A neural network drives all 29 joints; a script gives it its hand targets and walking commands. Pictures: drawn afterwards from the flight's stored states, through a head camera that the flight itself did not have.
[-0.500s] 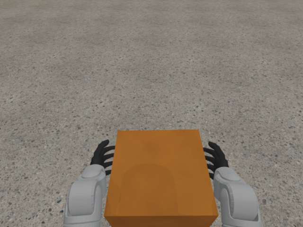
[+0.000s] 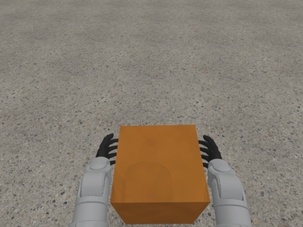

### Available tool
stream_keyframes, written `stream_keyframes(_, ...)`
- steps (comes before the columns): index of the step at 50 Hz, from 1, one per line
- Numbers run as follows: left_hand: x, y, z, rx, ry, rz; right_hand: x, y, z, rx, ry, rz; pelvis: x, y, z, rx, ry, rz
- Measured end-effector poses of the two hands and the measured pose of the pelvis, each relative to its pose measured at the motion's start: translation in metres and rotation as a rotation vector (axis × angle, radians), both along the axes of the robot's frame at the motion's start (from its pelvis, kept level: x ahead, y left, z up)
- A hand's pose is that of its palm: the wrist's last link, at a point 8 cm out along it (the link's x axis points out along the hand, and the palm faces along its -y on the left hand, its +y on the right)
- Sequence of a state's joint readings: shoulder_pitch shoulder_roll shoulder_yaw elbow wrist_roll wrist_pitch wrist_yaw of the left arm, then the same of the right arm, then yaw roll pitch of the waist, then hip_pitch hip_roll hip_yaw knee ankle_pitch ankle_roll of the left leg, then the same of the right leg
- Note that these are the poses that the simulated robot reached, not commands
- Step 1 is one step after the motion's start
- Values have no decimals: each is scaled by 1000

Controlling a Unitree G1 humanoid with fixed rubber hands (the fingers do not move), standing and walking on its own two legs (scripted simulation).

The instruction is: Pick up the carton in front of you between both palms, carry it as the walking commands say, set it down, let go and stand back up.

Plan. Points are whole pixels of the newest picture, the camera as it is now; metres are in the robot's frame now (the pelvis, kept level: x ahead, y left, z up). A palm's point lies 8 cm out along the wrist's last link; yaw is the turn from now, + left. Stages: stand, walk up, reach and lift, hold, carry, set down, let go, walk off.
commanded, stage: carry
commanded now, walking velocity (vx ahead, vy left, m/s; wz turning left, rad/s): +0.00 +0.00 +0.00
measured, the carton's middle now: (158, 177) +0.28 +0.00 -0.04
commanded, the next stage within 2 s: hold in 0.66 s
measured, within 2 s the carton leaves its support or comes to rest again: neither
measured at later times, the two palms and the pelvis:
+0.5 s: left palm (98, 165) +0.28 +0.16 +0.04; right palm (212, 167) +0.27 -0.14 +0.04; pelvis -0.01 +0.01 +0.00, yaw +0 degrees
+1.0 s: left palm (82, 180) +0.23 +0.19 +0.05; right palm (200, 167) +0.27 -0.11 +0.04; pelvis -0.03 +0.00 +0.01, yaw +8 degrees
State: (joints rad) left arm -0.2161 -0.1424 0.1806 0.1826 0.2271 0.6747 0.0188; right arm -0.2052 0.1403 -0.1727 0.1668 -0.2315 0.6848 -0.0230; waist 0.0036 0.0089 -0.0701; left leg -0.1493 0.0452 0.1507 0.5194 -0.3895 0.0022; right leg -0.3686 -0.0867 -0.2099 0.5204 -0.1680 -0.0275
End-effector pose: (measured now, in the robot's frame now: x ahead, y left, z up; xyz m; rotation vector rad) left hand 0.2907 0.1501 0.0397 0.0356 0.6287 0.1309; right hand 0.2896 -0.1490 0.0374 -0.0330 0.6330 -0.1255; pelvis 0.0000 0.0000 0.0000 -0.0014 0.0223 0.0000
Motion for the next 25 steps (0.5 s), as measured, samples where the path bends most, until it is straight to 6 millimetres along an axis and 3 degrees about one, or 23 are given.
stream_keyframes(25,-15,8,3,-1,15,-2,-15,8,3,1,15,1,-12,8,-1,0,-2,1)
